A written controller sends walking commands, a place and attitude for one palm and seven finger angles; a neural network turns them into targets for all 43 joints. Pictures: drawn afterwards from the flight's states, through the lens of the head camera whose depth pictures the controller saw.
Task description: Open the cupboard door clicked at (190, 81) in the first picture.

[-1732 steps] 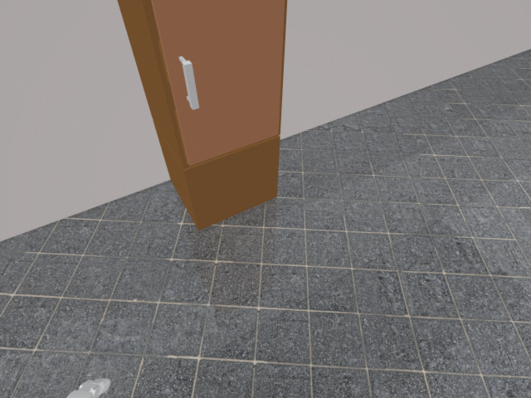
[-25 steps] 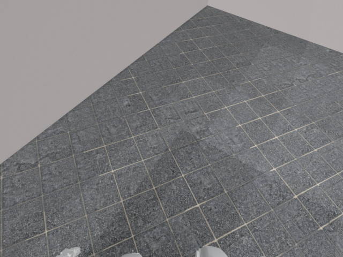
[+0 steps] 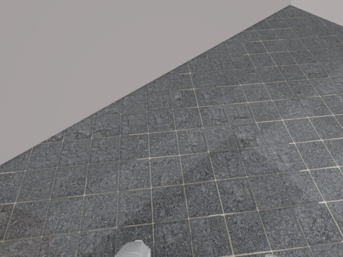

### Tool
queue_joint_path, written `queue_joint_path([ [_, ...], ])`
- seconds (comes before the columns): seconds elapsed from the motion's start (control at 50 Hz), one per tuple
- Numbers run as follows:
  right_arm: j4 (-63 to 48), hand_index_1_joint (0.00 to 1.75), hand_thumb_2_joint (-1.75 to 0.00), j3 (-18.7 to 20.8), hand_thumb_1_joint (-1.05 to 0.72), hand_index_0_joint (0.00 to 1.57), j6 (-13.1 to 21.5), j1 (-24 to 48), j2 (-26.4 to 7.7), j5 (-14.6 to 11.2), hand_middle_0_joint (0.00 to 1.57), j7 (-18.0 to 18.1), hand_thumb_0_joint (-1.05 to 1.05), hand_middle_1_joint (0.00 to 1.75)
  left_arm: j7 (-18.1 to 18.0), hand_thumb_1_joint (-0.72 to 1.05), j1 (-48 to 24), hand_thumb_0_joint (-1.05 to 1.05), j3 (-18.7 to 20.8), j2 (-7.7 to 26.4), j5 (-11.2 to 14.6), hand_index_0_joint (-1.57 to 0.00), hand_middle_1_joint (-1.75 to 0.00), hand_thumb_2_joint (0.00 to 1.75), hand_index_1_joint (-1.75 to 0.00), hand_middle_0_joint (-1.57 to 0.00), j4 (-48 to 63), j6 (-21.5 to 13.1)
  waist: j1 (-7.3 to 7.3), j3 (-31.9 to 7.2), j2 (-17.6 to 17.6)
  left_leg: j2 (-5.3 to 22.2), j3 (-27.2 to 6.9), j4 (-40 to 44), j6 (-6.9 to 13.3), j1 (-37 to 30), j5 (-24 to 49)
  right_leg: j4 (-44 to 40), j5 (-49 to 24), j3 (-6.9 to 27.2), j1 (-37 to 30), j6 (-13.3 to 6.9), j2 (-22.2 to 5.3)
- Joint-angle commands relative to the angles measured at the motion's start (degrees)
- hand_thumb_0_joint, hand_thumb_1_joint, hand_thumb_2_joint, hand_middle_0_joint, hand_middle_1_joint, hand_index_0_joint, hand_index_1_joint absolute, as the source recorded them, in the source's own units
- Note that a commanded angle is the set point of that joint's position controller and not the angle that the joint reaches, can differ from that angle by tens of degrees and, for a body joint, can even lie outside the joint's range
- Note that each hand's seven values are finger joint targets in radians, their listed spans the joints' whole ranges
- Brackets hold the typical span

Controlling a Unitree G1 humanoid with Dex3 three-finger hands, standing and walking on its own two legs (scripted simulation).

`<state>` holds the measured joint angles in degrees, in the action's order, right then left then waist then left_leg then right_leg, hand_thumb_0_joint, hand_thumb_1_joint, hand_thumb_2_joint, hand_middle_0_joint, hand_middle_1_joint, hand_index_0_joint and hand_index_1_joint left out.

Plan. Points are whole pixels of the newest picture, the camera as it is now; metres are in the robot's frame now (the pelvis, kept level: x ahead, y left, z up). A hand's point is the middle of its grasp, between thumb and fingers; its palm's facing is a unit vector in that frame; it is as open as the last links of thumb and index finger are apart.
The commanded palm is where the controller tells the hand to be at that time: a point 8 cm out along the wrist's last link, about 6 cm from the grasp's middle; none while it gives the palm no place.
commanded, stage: turn to face it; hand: left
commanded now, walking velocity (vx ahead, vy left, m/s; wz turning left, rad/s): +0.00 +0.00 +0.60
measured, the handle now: out of the picture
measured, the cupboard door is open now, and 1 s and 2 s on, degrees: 44 44 44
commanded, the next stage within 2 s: none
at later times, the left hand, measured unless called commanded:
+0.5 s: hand out of the picture +0.06 +0.21 -0.15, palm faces +0.27 -0.91 -0.31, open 7.4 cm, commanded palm none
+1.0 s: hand out of the picture -0.08 +0.18 -0.19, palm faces +0.60 -0.76 -0.25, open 7.4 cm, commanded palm none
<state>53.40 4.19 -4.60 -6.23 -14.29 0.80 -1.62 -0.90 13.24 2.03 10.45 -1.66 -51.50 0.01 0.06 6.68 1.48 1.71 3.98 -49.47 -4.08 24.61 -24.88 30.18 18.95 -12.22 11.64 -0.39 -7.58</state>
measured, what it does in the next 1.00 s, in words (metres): steps on the spot, turning left: left foot, then right foot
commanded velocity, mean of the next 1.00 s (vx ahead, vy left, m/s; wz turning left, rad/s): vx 0.00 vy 0.00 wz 0.60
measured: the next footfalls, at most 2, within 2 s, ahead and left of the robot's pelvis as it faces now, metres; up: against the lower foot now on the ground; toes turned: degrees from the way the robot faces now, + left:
left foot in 0.10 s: +0.04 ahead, +0.13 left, +0.00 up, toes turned +10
right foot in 0.48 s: +0.08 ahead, -0.14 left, +0.00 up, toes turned +15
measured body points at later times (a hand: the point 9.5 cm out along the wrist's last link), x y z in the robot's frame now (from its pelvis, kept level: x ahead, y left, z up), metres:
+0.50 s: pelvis +0.01 -0.03 -0.01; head +0.07 -0.03 +0.43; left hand +0.05 +0.26 -0.13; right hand +0.14 -0.26 -0.17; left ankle +0.00 +0.12 -0.74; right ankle +0.04 -0.15 -0.74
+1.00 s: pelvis +0.00 -0.03 -0.01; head +0.03 +0.02 +0.43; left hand -0.11 +0.22 -0.17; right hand +0.26 -0.17 -0.13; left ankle -0.04 +0.07 -0.74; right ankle +0.05 -0.16 -0.68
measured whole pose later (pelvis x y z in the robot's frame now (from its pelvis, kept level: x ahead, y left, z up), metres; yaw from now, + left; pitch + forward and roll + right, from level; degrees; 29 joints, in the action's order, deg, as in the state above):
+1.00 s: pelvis +0.00 -0.03 -0.01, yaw +36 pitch +1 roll +0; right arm 50.7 3.0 -1.7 -6.0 -13.0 1.5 -0.4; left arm -0.5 11.7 4.4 15.4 -1.3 -53.1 4.0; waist 0.8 5.9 3.4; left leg -0.8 2.5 -34.8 2.2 19.4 -16.5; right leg 62.3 28.9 -4.2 25.6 4.0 -6.3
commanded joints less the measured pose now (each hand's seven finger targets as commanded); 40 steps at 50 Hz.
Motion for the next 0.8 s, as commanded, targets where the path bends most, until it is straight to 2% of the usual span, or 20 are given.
queue_joint_path([
  [0.0,-5.9,0.30,-0.90,0.1,-0.90,0.20,2.4,3.2,-2.6,-0.4,0.20,0.0,0.00,0.30,-0.8,0.90,3.7,0.00,4.2,14.1,0.1,-0.20,-0.30,0.90,-0.30,-0.20,2.3,-0.6,2.14,-9.5,10.0,-1.3,3.3,11.2,1.2,-1.6,1.8,-1.1,-42.4,6.9,-11.1,-5.0,-13.6],
  [0.04,-4.9,0.30,-0.90,0.7,-0.90,0.20,2.7,-2.0,-4.9,-0.1,0.20,0.1,0.00,0.30,-0.4,0.90,1.6,0.00,4.3,13.8,0.6,-0.20,-0.30,0.90,-0.30,-0.20,2.5,-0.4,-1.24,-10.6,6.2,-1.2,2.1,21.8,2.5,-13.0,11.6,6.6,-34.9,3.3,-3.9,-1.6,-12.1],
  [0.06,-3.8,0.30,-0.90,2.0,-0.90,0.20,3.3,-7.1,-9.4,0.3,0.20,0.3,0.00,0.30,-0.2,0.90,0.6,0.00,4.0,12.1,1.0,-0.20,-0.30,0.90,-0.30,-0.20,3.7,-0.1,-4.19,-14.5,-4.1,6.4,-7.5,25.4,6.1,-23.7,25.2,17.1,-21.0,0.8,5.9,1.8,-8.3],
  [0.08,-3.1,0.30,-0.90,3.6,-0.90,0.20,3.4,-11.5,-15.8,0.6,0.20,0.9,0.00,0.30,0.2,0.90,-2.5,0.00,2.6,7.9,1.4,-0.20,-0.30,0.90,-0.30,-0.20,6.6,0.2,-6.81,-14.4,-20.5,22.2,-29.2,27.7,15.4,-28.8,48.3,30.6,18.6,1.9,21.9,6.0,0.3],
  [0.1,-1.9,0.30,-0.90,3.5,-0.90,0.20,2.9,-13.8,-16.5,0.4,0.20,1.4,0.00,0.30,-0.3,0.90,-6.0,0.00,2.6,9.4,0.7,-0.20,-0.30,0.90,-0.30,-0.20,7.8,1.2,-7.00,-14.4,-13.3,24.6,-28.6,26.7,19.3,-26.5,50.4,36.1,19.9,10.4,23.6,4.8,0.4],
  [0.12,-2.8,0.30,-0.90,3.1,-0.90,0.20,3.1,-10.8,-15.4,0.6,0.20,1.8,0.00,0.30,-0.3,0.90,-5.8,0.00,2.9,9.6,0.6,-0.20,-0.30,0.90,-0.30,-0.20,7.9,1.4,-5.27,-13.0,-10.0,22.0,-24.6,28.0,18.6,-22.8,38.4,37.4,16.1,11.8,23.4,4.4,-0.2],
  [0.16,-4.8,0.30,-0.90,2.2,-0.90,0.20,3.5,-4.3,-11.8,0.6,0.20,2.5,0.00,0.30,0.0,0.90,-5.4,0.00,3.3,9.5,0.4,-0.20,-0.30,0.90,-0.30,-0.20,5.3,1.6,-2.68,-10.0,-13.0,15.3,-20.6,28.9,14.7,-16.9,32.5,37.5,8.7,13.0,22.4,5.0,0.4],
  [0.2,-5.5,0.30,-0.90,1.6,-0.90,0.20,3.7,-2.0,-10.7,0.5,0.20,2.5,0.00,0.30,0.4,0.90,-3.4,0.00,3.3,9.4,0.4,-0.20,-0.30,0.90,-0.30,-0.20,4.3,2.0,-0.79,-8.3,-11.0,11.9,-17.2,30.0,12.6,-14.2,29.3,35.8,4.5,12.7,20.4,5.2,1.4],
  [0.24,-5.3,0.30,-0.90,1.6,-0.90,0.20,3.9,-2.7,-10.8,0.5,0.20,2.5,0.00,0.30,0.6,0.90,-3.2,0.00,3.3,9.0,0.4,-0.20,-0.30,0.90,-0.30,-0.20,4.0,1.9,-0.51,-9.0,-9.2,10.9,-16.9,30.1,12.4,-14.8,28.2,31.9,3.7,12.3,18.9,5.3,2.3],
  [0.36,-5.4,0.30,-0.90,2.4,-0.90,0.20,3.1,-2.7,-11.7,0.9,0.20,2.0,0.00,0.30,0.4,0.90,-4.7,0.00,2.7,8.2,0.9,-0.20,-0.30,0.90,-0.30,-0.20,5.7,1.6,-1.04,-8.9,-11.5,9.8,-21.1,29.0,12.7,-10.4,22.4,14.5,5.8,10.7,9.9,4.6,5.7],
  [0.42,-6.5,0.30,-0.90,2.7,-0.90,0.20,2.8,-0.4,-11.1,0.2,0.20,1.9,0.00,0.30,0.1,0.90,0.9,0.00,3.2,9.2,1.2,-0.20,-0.30,0.90,-0.30,-0.20,4.4,0.8,1.91,-10.5,-9.4,6.5,-21.5,23.4,9.9,-3.2,21.0,-1.9,-3.5,9.9,-3.9,3.9,6.9],
  [0.44,-7.0,0.30,-0.90,2.5,-0.90,0.20,2.8,0.0,-8.4,-0.4,0.20,1.6,0.00,0.30,-0.3,0.90,3.7,0.00,3.9,12.7,0.6,-0.20,-0.30,0.90,-0.30,-0.20,4.1,0.0,3.46,-11.8,-1.0,2.0,-17.7,17.0,6.6,3.4,12.7,-11.1,-3.6,16.6,-11.7,2.4,0.0],
  [0.46,-8.4,0.30,-0.90,1.8,-0.90,0.20,2.9,-0.1,-4.1,-0.5,0.20,1.4,0.00,0.30,-0.8,0.90,4.5,0.00,5.0,18.3,-0.3,-0.20,-0.30,0.90,-0.30,-0.20,4.2,-0.3,4.09,-11.0,17.2,-6.7,-6.0,1.1,1.6,12.6,-6.2,-16.1,-6.7,33.6,-14.3,-4.0,-17.0],
  [0.48,-8.3,0.30,-0.90,2.2,-0.90,0.20,2.7,0.9,-6.9,0.0,0.20,1.2,0.00,0.30,-1.1,0.90,3.2,0.00,4.2,18.3,0.2,-0.20,-0.30,0.90,-0.30,-0.20,4.7,-0.2,3.86,-9.5,15.3,-3.8,-7.8,-12.5,2.0,10.9,-11.4,-15.8,-11.8,34.4,-5.5,-8.0,-21.9],
  [0.5,-7.0,0.30,-0.90,2.3,-0.90,0.20,2.3,-1.1,-6.7,0.3,0.20,0.9,0.00,0.30,-1.1,0.90,-0.9,0.00,3.4,14.3,0.3,-0.20,-0.30,0.90,-0.30,-0.20,5.4,-0.4,0.88,-8.0,10.0,-1.9,-9.7,-18.6,2.1,10.4,-6.2,-14.8,-12.0,28.2,-2.7,-8.2,-17.8],
  [0.52,-5.5,0.30,-0.90,2.4,-0.90,0.20,1.7,-1.6,-5.8,0.3,0.20,0.7,0.00,0.30,-1.2,0.90,-3.7,0.00,3.0,12.7,0.6,-0.20,-0.30,0.90,-0.30,-0.20,5.8,-0.4,-0.55,-6.6,12.7,-1.2,-8.3,-21.5,1.3,11.2,-3.2,-13.5,-15.9,24.0,-2.2,-6.8,-14.0],
  [0.56,-4.4,0.30,-0.90,1.8,-0.90,0.20,1.4,-2.7,-5.0,0.1,0.20,0.2,0.00,0.30,-1.1,0.90,-5.3,0.00,2.3,10.4,0.8,-0.20,-0.30,0.90,-0.30,-0.20,6.4,-0.4,-1.63,-6.4,12.6,0.1,-5.4,-21.2,0.1,10.4,1.2,-10.3,-27.7,13.6,-4.0,-5.2,-10.0],
  [0.68,-5.0,0.30,-0.90,0.5,-0.90,0.20,1.4,2.6,-2.7,-0.2,0.20,-0.2,0.00,0.30,-1.1,0.90,2.4,0.00,3.2,12.5,0.4,-0.20,-0.30,0.90,-0.30,-0.20,3.9,-0.7,1.98,-7.8,8.6,-0.2,-0.1,-3.4,-0.5,6.4,0.2,-6.8,-39.4,8.7,-11.9,-5.7,-11.7],
  [0.74,-5.7,0.30,-0.90,0.1,-0.90,0.20,2.1,3.5,-2.2,-0.4,0.20,-0.2,0.00,0.30,-1.0,0.90,3.3,0.00,3.8,13.5,-0.1,-0.20,-0.30,0.90,-0.30,-0.20,3.1,-0.6,2.84,-8.8,10.6,-0.6,1.6,5.8,0.5,2.3,-1.0,-3.9,-41.2,8.3,-12.9,-6.0,-13.0],
  [0.78,-5.5,0.30,-0.90,0.2,-0.90,0.20,2.4,1.6,-2.8,-0.4,0.20,0.0,0.00,0.30,-0.8,0.90,2.7,0.00,4.3,14.2,0.1,-0.20,-0.30,0.90,-0.30,-0.20,3.1,-0.5,1.81,-9.5,10.4,-1.4,2.8,11.5,1.3,-2.1,1.9,-1.4,-40.6,6.9,-10.9,-5.2,-13.6],
])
